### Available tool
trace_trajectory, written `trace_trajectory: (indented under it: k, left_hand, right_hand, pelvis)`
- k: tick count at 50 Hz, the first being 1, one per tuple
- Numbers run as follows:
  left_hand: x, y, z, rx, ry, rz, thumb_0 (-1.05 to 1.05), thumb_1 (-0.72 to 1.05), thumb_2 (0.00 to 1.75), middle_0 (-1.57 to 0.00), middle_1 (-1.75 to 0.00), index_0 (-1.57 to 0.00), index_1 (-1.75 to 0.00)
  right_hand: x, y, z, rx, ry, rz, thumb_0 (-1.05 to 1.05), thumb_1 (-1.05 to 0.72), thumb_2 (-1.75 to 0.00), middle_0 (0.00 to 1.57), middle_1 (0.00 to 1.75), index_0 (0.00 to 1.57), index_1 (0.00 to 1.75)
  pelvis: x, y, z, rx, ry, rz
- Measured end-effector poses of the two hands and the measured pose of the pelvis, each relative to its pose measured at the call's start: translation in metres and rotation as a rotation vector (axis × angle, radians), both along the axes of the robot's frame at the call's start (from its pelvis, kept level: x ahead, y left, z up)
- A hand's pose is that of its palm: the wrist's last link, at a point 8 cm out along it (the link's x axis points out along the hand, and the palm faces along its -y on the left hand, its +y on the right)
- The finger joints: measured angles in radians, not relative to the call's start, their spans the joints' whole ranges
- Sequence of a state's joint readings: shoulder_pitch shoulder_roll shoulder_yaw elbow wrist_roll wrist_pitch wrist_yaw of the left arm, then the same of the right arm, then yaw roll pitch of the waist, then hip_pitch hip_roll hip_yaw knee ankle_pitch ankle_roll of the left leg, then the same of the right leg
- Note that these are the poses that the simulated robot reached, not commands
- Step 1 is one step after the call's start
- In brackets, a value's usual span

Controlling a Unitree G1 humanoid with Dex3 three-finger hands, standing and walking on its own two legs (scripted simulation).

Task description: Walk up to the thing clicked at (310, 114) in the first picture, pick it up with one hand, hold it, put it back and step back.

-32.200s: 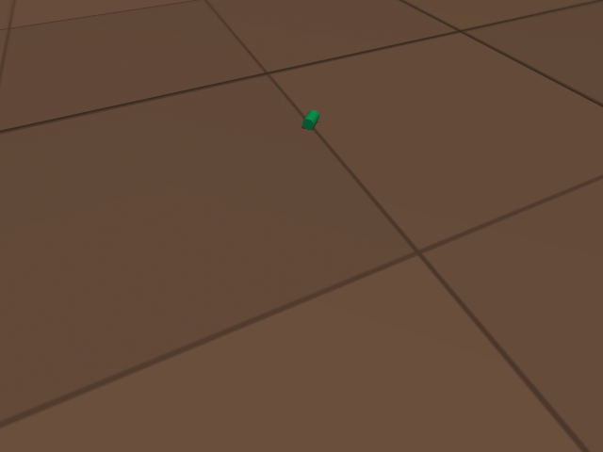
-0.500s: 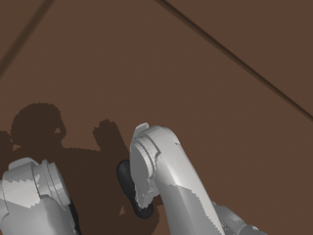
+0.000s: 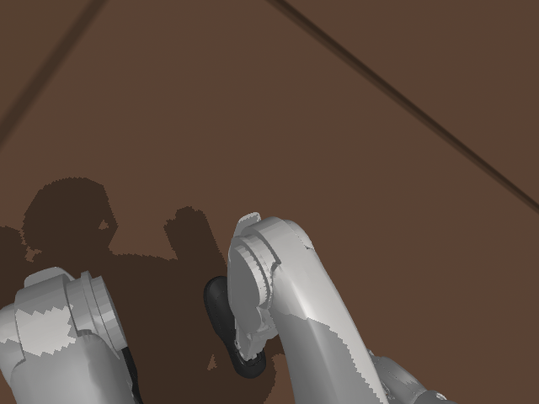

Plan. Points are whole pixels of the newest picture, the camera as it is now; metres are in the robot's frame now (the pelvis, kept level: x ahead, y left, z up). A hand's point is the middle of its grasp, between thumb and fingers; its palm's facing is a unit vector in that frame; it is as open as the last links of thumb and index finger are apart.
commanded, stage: withdraw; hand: left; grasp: from above
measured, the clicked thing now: out of the picture +0.43 +0.33 -0.27
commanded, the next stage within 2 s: home in 0.64 s
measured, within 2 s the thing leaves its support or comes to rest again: rests again in 0.58 s
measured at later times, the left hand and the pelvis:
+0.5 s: hand out of the picture +0.41 +0.33 -0.06, palm faces -0.45 -0.11 -0.89, open 13.4 cm; pelvis -0.01 -0.01 +0.07, yaw +8 degrees
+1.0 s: hand out of the picture +0.43 +0.33 -0.12, palm faces -0.30 -0.18 -0.94, open 11.9 cm; pelvis +0.00 +0.00 +0.04, yaw +7 degrees
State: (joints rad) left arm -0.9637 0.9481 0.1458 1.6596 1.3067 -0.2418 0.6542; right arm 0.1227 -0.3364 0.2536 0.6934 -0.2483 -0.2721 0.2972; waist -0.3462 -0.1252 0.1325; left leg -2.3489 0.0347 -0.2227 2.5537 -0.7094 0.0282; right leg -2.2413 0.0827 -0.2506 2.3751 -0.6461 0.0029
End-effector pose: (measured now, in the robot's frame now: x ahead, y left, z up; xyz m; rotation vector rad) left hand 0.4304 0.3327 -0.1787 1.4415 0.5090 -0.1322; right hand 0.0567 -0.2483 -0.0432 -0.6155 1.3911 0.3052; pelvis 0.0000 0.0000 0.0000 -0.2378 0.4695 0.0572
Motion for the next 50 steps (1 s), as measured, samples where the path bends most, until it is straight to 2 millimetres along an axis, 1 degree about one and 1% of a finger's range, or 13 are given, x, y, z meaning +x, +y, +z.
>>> trace_trajectory:
  k: [3,5,10,14,19,21,23,26,30,37,42,46,50]
  left_hand:
    - [0.003,0.003,0.011,0.015,-0.040,0.027,0.00,-0.37,0.89,-0.19,-0.89,-0.19,-0.88]
    - [0.006,0.005,0.025,0.031,-0.075,0.037,0.00,-0.37,0.89,-0.19,-0.89,-0.19,-0.88]
    - [0.006,0.007,0.069,0.076,-0.098,0.049,0.00,-0.40,0.90,-0.17,-0.89,-0.17,-0.89]
    - [0.001,0.006,0.108,0.099,-0.065,0.064,0.00,-0.41,0.91,-0.16,-0.90,-0.16,-0.89]
    - [-0.004,0.000,0.157,0.093,-0.013,0.063,0.00,-0.40,0.91,-0.18,-0.88,-0.18,-0.88]
    - [-0.007,-0.002,0.170,0.083,0.012,0.064,0.00,-0.39,0.91,-0.19,-0.88,-0.18,-0.88]
    - [-0.010,-0.004,0.178,0.073,0.045,0.061,0.00,-0.39,0.91,-0.20,-0.87,-0.19,-0.87]
    - [-0.017,-0.006,0.181,0.055,0.089,0.042,0.00,-0.38,0.90,-0.20,-0.87,-0.20,-0.87]
    - [-0.027,-0.008,0.170,0.039,0.124,0.000,0.00,-0.37,0.90,-0.21,-0.86,-0.20,-0.87]
    - [-0.036,-0.004,0.127,0.023,0.125,-0.053,0.00,-0.37,0.90,-0.21,-0.87,-0.20,-0.87]
    - [-0.025,-0.003,0.102,0.027,0.052,-0.056,0.00,-0.35,0.92,-0.22,-0.86,-0.21,-0.86]
    - [-0.009,-0.003,0.102,0.024,-0.043,0.000,0.00,-0.26,0.95,-0.24,-0.80,-0.23,-0.81]
    - [0.000,-0.002,0.117,-0.003,-0.079,0.094,0.00,-0.14,0.99,-0.26,-0.76,-0.25,-0.77]
  right_hand:
    - [0.001,-0.002,-0.001,0.011,-0.005,-0.019,0.00,-0.90,-0.90,0.20,0.30,0.20,0.30]
    - [0.002,-0.004,-0.003,0.021,-0.010,-0.043,0.00,-0.90,-0.90,0.20,0.30,0.20,0.30]
    - [0.015,-0.005,-0.009,0.062,-0.041,-0.110,0.00,-0.90,-0.90,0.20,0.30,0.20,0.30]
    - [0.030,-0.005,-0.011,0.096,-0.083,-0.160,0.01,-0.90,-0.90,0.20,0.30,0.20,0.30]
    - [0.047,-0.006,-0.003,0.114,-0.134,-0.191,0.01,-0.90,-0.90,0.20,0.30,0.20,0.30]
    - [0.052,-0.007,0.002,0.110,-0.155,-0.195,0.00,-0.91,-0.91,0.20,0.30,0.20,0.30]
    - [0.054,-0.009,0.008,0.098,-0.173,-0.197,0.00,-0.91,-0.91,0.20,0.30,0.20,0.30]
    - [0.054,-0.013,0.016,0.069,-0.186,-0.199,0.00,-0.90,-0.91,0.20,0.30,0.20,0.30]
    - [0.048,-0.020,0.019,0.017,-0.171,-0.194,0.00,-0.90,-0.90,0.20,0.30,0.20,0.30]
    - [0.031,-0.027,0.010,-0.062,-0.108,-0.173,0.00,-0.90,-0.90,0.20,0.30,0.20,0.30]
    - [0.018,-0.026,-0.003,-0.087,-0.067,-0.169,0.00,-0.90,-0.90,0.20,0.30,0.20,0.30]
    - [0.012,-0.019,-0.010,-0.077,-0.041,-0.195,0.00,-0.89,-0.90,0.20,0.30,0.20,0.30]
    - [0.012,-0.010,-0.011,-0.039,-0.032,-0.242,0.01,-0.89,-0.90,0.20,0.30,0.20,0.30]
  pelvis:
    - [0.001,-0.001,0.001,0.004,0.013,0.003]
    - [0.003,-0.001,0.002,0.009,0.030,0.005]
    - [0.005,-0.002,0.013,0.025,0.081,0.017]
    - [0.003,-0.003,0.028,0.049,0.107,0.035]
    - [-0.002,-0.006,0.051,0.080,0.114,0.059]
    - [-0.004,-0.008,0.058,0.091,0.112,0.066]
    - [-0.007,-0.009,0.064,0.098,0.110,0.071]
    - [-0.010,-0.011,0.071,0.106,0.108,0.078]
    - [-0.011,-0.012,0.072,0.110,0.110,0.084]
    - [-0.011,-0.012,0.054,0.105,0.110,0.083]
    - [-0.009,-0.009,0.038,0.093,0.107,0.081]
    - [-0.005,-0.007,0.032,0.086,0.125,0.077]
    - [-0.001,-0.005,0.039,0.083,0.151,0.073]
